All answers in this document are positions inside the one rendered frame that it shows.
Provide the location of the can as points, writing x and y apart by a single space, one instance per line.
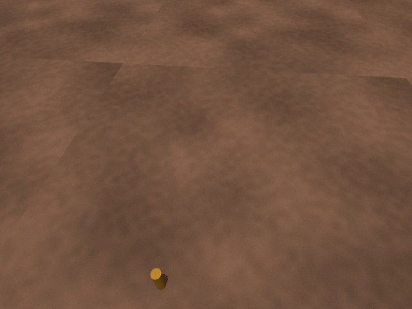
158 278

